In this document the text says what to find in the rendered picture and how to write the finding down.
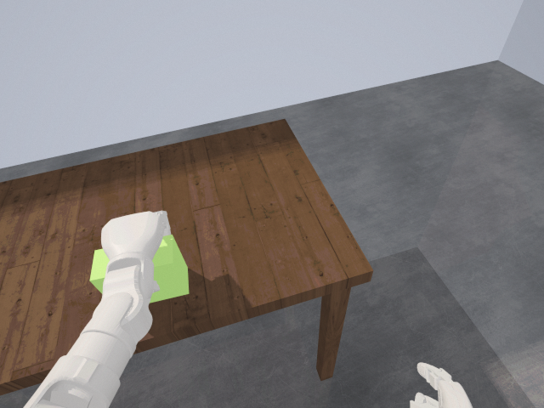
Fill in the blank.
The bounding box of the robot left hand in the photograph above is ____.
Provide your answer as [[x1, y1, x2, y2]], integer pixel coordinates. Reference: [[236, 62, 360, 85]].
[[101, 211, 171, 293]]

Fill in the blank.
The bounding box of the robot right hand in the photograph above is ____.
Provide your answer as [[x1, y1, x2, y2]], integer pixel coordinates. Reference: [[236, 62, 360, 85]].
[[410, 362, 473, 408]]

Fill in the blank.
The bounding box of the robot left forearm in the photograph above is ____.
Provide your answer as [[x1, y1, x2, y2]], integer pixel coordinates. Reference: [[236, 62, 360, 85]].
[[23, 253, 154, 408]]

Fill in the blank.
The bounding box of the table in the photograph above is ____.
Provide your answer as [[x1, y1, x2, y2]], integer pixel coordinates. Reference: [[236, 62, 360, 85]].
[[0, 119, 373, 395]]

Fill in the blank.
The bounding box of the sponge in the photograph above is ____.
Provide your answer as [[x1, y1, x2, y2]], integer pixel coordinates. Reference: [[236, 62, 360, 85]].
[[90, 235, 189, 303]]

